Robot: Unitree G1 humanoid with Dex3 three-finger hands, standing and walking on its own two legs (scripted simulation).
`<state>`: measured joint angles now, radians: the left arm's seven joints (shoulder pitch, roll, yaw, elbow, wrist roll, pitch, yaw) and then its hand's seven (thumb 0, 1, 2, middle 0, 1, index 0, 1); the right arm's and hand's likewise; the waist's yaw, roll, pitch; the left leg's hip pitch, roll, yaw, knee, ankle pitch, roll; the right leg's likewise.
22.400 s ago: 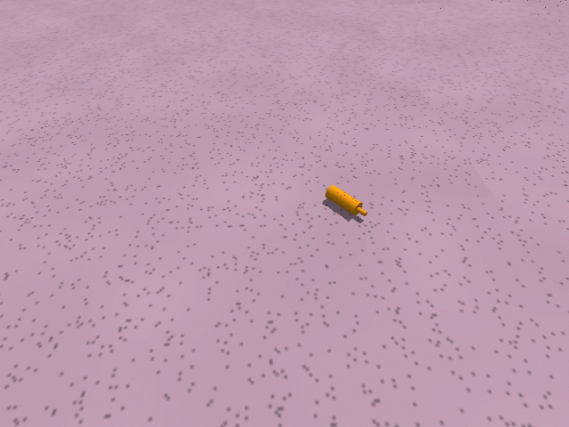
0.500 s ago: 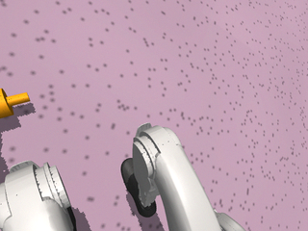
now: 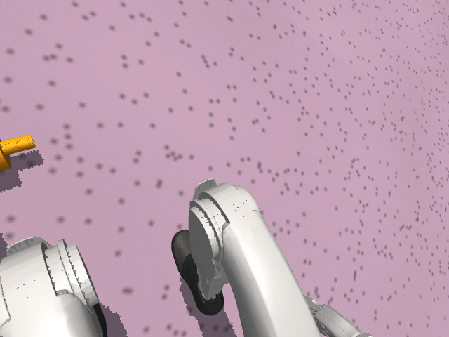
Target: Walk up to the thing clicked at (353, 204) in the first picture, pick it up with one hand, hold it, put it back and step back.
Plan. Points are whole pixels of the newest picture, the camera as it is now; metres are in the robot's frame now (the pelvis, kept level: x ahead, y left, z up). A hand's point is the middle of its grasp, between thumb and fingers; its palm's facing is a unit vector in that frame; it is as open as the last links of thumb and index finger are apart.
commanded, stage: close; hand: left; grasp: from above
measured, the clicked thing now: out of the picture +0.46 +0.29 -0.27
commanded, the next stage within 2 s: settle in 0.46 s
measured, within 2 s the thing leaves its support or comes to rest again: leaves its support in 0.96 s
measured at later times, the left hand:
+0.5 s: hand out of the picture +0.44 +0.31 -0.24, palm faces -0.44 -0.13 -0.89, open 10.3 cm
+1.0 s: hand out of the picture +0.44 +0.31 -0.23, palm faces -0.41 -0.11 -0.91, open 10.0 cm
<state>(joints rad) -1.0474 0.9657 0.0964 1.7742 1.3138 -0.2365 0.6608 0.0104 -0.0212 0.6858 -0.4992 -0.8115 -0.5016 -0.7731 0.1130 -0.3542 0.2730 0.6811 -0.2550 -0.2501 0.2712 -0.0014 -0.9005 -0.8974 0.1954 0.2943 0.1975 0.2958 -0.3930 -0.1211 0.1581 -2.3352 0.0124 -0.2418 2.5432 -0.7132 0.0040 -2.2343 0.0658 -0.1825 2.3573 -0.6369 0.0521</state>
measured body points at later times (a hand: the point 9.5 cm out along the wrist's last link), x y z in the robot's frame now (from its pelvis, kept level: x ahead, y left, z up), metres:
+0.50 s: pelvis +0.00 +0.00 +0.00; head +0.27 +0.12 +0.34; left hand +0.46 +0.31 -0.19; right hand +0.05 -0.25 -0.05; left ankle +0.07 +0.12 -0.27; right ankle +0.12 -0.11 -0.27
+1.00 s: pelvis +0.00 +0.00 +0.01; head +0.26 +0.12 +0.35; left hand +0.46 +0.32 -0.18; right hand +0.05 -0.26 -0.05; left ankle +0.07 +0.12 -0.27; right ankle +0.12 -0.11 -0.27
